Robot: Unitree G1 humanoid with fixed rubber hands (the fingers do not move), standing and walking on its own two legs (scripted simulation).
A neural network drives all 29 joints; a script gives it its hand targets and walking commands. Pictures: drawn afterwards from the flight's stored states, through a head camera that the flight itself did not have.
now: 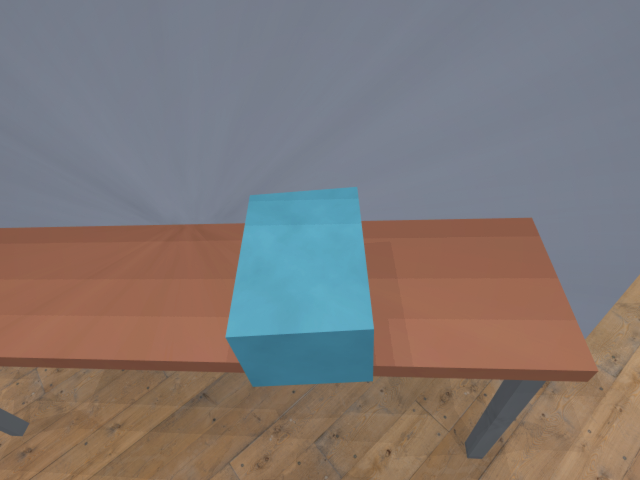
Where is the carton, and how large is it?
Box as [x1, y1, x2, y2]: [225, 187, 373, 386]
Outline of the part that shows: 356,187 250,195 225,337 253,386 372,380 373,325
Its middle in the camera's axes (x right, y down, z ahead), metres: -0.02 +0.07 +0.65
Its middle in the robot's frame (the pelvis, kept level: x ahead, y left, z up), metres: +0.45 +0.05 -0.05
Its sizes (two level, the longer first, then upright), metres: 0.281 0.192 0.162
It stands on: a table, 0.65 m high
